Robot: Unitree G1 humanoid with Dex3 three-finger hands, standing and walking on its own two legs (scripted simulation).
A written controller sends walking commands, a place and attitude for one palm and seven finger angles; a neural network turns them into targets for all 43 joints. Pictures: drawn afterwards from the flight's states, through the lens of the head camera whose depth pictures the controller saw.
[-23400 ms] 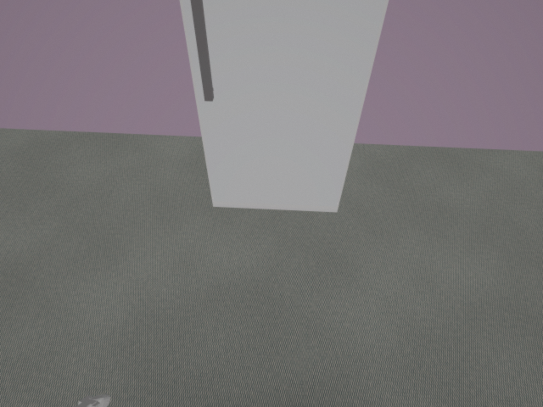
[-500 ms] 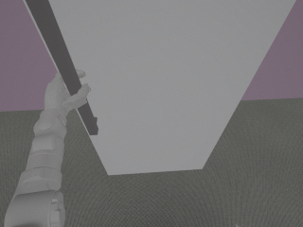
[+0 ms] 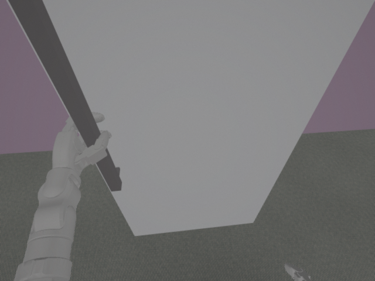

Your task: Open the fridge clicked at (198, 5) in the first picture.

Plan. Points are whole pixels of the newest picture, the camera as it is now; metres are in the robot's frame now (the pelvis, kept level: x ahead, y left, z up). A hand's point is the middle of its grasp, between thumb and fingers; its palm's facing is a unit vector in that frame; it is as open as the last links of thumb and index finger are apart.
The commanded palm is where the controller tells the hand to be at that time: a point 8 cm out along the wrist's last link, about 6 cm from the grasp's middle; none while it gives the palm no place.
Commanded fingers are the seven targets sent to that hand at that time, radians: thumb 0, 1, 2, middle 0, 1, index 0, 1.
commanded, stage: pull the door a little, standing still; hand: left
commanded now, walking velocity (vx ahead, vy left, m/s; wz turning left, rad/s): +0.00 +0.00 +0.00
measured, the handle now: (89, 118) +0.42 +0.21 +0.15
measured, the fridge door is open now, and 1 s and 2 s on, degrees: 1 28 73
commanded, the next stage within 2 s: walk backward, drawing the door open in 0.04 s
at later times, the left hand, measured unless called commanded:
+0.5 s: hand (102, 183) +0.28 +0.16 +0.11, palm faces +0.25 -0.91 -0.32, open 7.0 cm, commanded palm +0.24 +0.20 +0.11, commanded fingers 0.00 0.90 0.90 -0.45 -1.40 -0.45 -1.40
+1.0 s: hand (141, 263) +0.15 +0.07 +0.11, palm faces +0.53 -0.82 -0.21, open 6.8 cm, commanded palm +0.10 +0.10 +0.11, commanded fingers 0.00 0.90 0.90 -0.45 -1.40 -0.45 -1.40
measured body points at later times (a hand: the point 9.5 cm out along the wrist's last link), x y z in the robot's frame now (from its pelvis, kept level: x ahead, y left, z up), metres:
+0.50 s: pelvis +0.06 -0.02 +0.00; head +0.07 -0.09 +0.44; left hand +0.26 +0.21 +0.13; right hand +0.26 -0.22 -0.11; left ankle -0.04 +0.13 -0.73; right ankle +0.13 -0.06 -0.73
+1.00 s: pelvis +0.01 -0.17 +0.01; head +0.02 -0.15 +0.46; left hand +0.12 +0.11 +0.12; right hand +0.24 -0.30 -0.08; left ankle +0.01 +0.03 -0.73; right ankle +0.07 -0.33 -0.68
